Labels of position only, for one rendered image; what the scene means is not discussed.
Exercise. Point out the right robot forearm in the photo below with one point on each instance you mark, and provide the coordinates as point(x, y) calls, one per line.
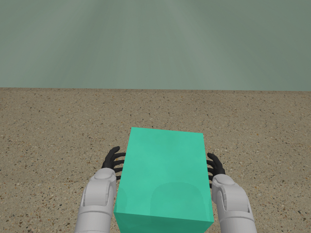
point(233, 206)

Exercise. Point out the right robot hand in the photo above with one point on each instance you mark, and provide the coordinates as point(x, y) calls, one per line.
point(217, 166)

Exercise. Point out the carton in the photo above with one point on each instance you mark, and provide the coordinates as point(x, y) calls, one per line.
point(164, 186)

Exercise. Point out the left robot forearm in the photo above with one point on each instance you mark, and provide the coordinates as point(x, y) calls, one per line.
point(96, 206)

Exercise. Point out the left robot hand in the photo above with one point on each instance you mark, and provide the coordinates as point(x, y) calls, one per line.
point(110, 163)

